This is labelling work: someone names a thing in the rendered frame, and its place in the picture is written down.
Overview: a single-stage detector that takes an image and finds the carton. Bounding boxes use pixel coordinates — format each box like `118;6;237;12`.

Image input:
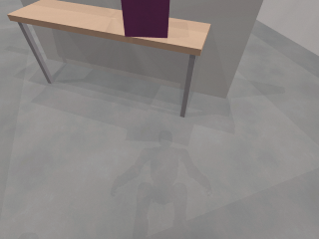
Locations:
121;0;170;38

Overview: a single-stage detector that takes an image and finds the table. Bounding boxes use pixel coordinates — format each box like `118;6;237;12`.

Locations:
7;0;211;118

